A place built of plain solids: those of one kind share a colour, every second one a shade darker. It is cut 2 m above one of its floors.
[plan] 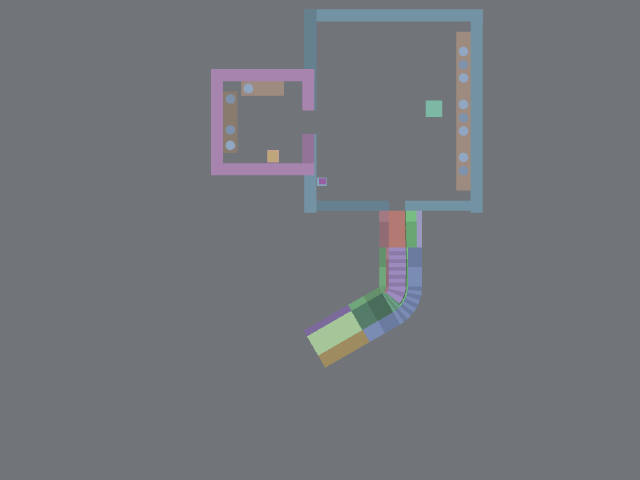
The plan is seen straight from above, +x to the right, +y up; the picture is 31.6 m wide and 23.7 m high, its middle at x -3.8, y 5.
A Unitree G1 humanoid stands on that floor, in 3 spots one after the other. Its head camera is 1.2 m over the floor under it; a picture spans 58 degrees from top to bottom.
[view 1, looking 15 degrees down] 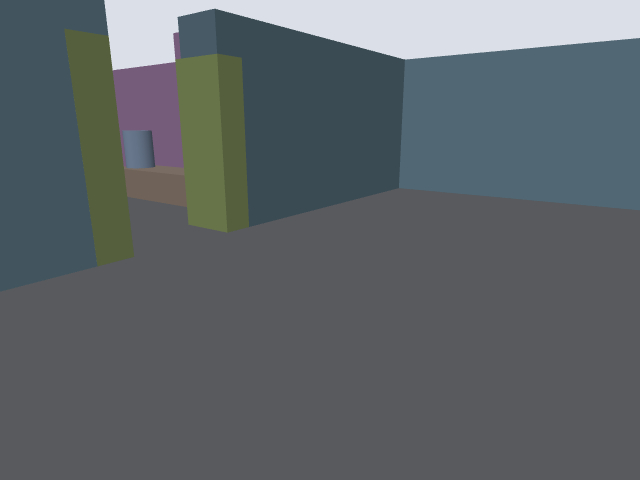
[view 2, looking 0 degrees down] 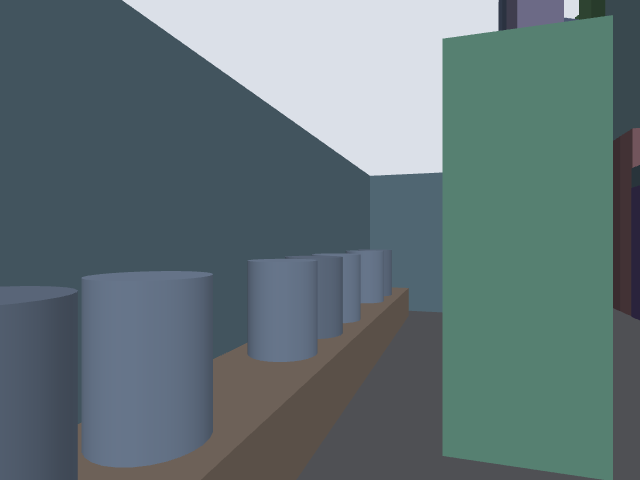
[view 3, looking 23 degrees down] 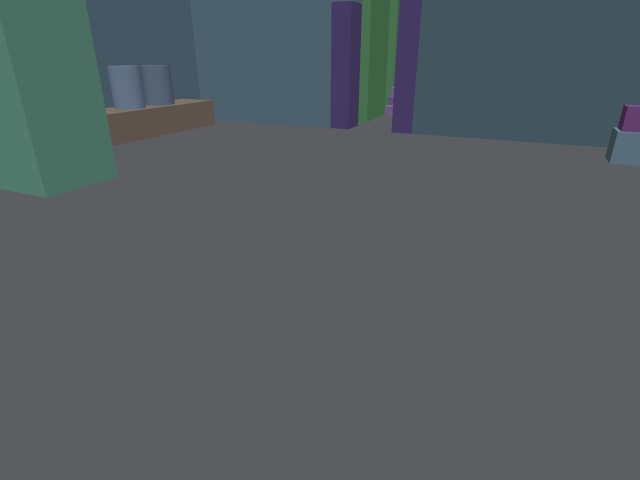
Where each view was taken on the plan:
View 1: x -0.30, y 8.13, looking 126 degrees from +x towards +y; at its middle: ground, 4.64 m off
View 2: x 2.14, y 14.39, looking -72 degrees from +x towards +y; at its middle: wall_chamber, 4.86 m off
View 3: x -2.48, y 14.29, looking -65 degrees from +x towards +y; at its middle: ground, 3.07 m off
